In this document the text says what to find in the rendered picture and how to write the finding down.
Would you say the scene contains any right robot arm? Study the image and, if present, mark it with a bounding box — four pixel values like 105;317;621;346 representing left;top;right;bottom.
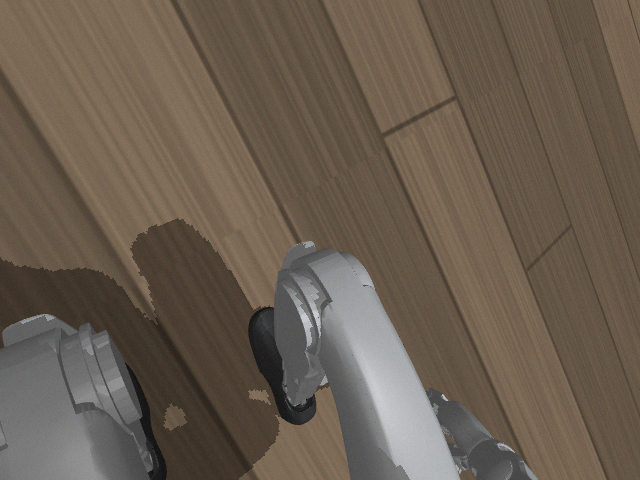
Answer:
467;439;539;480

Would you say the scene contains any right robot hand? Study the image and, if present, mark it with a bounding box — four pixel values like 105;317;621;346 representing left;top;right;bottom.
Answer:
425;388;494;474

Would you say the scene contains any left robot foot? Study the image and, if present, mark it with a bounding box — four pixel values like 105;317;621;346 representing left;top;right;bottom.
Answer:
125;363;167;480

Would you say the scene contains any right robot foot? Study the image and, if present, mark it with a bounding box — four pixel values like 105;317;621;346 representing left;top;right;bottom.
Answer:
248;307;316;425

